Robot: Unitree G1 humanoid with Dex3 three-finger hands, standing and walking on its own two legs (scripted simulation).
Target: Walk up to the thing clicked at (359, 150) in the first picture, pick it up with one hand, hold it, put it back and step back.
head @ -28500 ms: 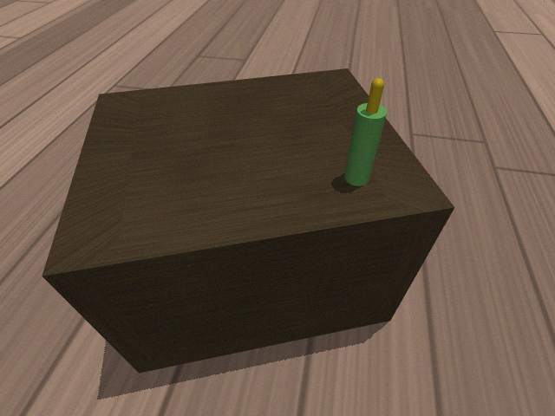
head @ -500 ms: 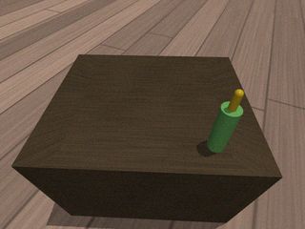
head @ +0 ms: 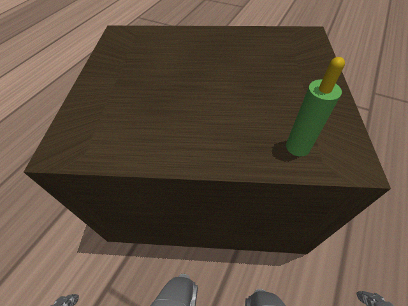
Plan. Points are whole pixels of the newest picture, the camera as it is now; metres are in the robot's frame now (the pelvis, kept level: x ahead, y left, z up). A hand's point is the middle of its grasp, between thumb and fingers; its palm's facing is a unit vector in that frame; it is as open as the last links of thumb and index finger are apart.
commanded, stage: step back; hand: right
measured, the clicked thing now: (314, 111) +0.52 -0.24 +0.05
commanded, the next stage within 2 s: none
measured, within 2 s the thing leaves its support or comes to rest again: neither
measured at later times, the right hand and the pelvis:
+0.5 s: hand out of the picture +0.01 -0.26 -0.14, palm faces +0.02 +0.92 -0.38, open 7.4 cm; pelvis -0.09 +0.01 +0.01, yaw -4 degrees
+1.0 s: hand out of the picture -0.13 -0.22 -0.12, palm faces -0.05 +0.91 -0.41, open 7.4 cm; pelvis -0.23 +0.05 +0.02, yaw -1 degrees
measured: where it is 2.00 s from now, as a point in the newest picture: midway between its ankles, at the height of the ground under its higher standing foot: outside the picture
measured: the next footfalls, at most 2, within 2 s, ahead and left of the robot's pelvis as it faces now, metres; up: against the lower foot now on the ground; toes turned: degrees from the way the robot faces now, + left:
left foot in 0.12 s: +0.03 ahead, +0.14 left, +0.00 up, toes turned -1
right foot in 0.48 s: -0.07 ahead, -0.10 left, +0.00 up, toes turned -2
